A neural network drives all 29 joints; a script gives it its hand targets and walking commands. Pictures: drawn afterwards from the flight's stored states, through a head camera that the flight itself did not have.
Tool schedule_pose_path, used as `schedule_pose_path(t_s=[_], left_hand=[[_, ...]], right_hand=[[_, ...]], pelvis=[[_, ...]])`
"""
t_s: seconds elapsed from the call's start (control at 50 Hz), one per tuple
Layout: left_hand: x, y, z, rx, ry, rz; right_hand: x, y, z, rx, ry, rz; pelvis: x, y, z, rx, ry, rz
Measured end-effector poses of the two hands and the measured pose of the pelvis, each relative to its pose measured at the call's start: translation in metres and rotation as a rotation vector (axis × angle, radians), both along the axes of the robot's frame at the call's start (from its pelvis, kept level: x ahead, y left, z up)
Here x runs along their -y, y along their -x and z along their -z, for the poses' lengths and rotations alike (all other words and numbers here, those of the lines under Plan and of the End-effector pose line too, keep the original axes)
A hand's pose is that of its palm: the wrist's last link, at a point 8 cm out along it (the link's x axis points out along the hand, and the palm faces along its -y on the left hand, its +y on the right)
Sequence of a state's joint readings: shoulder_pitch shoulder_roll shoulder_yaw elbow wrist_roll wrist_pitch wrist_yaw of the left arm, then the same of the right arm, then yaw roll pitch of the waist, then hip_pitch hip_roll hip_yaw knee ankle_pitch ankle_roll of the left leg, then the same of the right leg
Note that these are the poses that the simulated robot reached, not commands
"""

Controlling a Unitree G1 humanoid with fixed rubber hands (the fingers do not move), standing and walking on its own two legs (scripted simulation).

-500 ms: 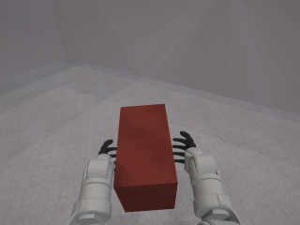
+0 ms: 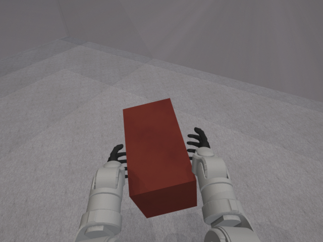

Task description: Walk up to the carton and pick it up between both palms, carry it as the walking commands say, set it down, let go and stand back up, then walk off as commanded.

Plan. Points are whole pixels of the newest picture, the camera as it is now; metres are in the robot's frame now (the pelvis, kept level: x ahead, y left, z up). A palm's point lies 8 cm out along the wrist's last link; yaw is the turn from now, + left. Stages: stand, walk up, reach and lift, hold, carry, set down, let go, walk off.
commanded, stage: set down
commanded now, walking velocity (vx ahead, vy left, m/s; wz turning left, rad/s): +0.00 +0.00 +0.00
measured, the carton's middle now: (158, 156) +0.39 +0.03 -0.01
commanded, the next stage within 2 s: none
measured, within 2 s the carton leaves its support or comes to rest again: neither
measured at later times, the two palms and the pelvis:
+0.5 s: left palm (109, 182) +0.30 +0.17 -0.03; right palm (192, 171) +0.33 -0.07 -0.02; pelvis +0.00 +0.01 +0.00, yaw +0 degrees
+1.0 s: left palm (112, 194) +0.31 +0.18 -0.13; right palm (184, 188) +0.34 -0.06 -0.12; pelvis -0.04 +0.04 -0.06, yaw +0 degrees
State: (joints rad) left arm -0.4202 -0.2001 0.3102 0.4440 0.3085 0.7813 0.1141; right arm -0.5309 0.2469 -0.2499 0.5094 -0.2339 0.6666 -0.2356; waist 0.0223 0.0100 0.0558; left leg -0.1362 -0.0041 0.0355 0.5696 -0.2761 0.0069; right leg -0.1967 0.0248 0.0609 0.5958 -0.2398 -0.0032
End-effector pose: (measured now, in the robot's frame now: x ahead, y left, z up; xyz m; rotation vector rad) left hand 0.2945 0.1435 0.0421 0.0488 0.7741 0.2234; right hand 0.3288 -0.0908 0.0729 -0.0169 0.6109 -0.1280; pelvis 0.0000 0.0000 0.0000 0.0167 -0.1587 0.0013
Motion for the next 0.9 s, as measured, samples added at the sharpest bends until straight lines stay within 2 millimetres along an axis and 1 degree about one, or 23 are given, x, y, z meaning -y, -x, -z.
schedule_pose_path(t_s=[0.16, 0.26, 0.32, 0.4, 0.5, 0.56, 0.7, 0.78, 0.84, 0.9], left_hand=[[-0.001, -0.007, 0.009, -0.017, -0.008, -0.008], [0.000, -0.011, 0.013, -0.002, -0.011, 0.001], [-0.003, -0.013, 0.019, 0.007, -0.007, 0.004], [-0.010, -0.010, 0.040, -0.015, 0.009, 0.002], [-0.027, -0.003, 0.071, -0.046, 0.020, -0.021], [-0.033, -0.003, 0.088, -0.036, 0.033, -0.022], [-0.040, -0.006, 0.126, 0.015, 0.056, -0.016], [-0.044, -0.008, 0.145, 0.036, 0.044, -0.059], [-0.045, -0.010, 0.154, 0.057, 0.035, -0.082], [-0.042, -0.011, 0.161, 0.071, 0.040, -0.083]], right_hand=[[0.004, -0.008, 0.018, -0.021, -0.035, -0.040], [0.009, -0.007, 0.032, -0.023, -0.068, -0.054], [0.009, -0.007, 0.041, -0.037, -0.063, -0.059], [0.001, -0.006, 0.058, -0.070, -0.055, -0.071], [-0.016, -0.006, 0.088, -0.104, -0.036, -0.094], [-0.023, -0.006, 0.106, -0.097, -0.025, -0.087], [-0.030, -0.001, 0.146, -0.054, -0.008, -0.042], [-0.036, 0.003, 0.168, -0.038, -0.004, -0.041], [-0.038, 0.003, 0.179, -0.024, 0.003, -0.039], [-0.036, 0.001, 0.186, -0.013, 0.015, -0.031]], pelvis=[[0.003, -0.009, -0.003, -0.020, -0.004, 0.000], [0.004, -0.010, -0.003, -0.029, -0.005, 0.000], [0.004, -0.009, -0.003, -0.047, -0.005, 0.000], [0.000, -0.007, -0.002, -0.090, 0.001, 0.000], [-0.009, -0.001, 0.001, -0.172, 0.013, -0.001], [-0.016, 0.003, 0.005, -0.236, 0.022, -0.001], [-0.031, 0.016, 0.020, -0.362, 0.043, 0.000], [-0.037, 0.025, 0.031, -0.402, 0.050, -0.001], [-0.039, 0.029, 0.039, -0.427, 0.053, -0.003], [-0.040, 0.032, 0.045, -0.442, 0.053, -0.005]])
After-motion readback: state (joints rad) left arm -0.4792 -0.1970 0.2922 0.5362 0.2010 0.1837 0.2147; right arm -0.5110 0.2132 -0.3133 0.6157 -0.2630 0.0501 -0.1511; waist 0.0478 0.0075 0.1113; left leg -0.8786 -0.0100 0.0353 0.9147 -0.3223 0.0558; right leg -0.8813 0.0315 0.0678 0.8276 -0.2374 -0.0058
